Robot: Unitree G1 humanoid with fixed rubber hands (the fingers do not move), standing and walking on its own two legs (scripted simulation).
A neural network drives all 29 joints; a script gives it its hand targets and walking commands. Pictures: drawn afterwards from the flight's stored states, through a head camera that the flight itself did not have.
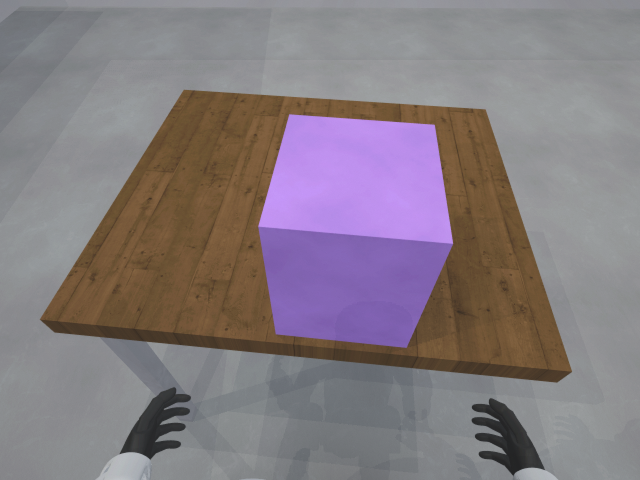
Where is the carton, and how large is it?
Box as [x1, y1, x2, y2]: [258, 114, 452, 347]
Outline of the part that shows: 289,114 258,226 276,333 406,347 452,244 434,125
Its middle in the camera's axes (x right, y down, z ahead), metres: +0.04 +0.00 +0.56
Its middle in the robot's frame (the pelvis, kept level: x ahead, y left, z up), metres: +0.42 -0.03 +0.05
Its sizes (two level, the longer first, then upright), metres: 0.210 0.200 0.250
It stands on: a table, 0.68 m high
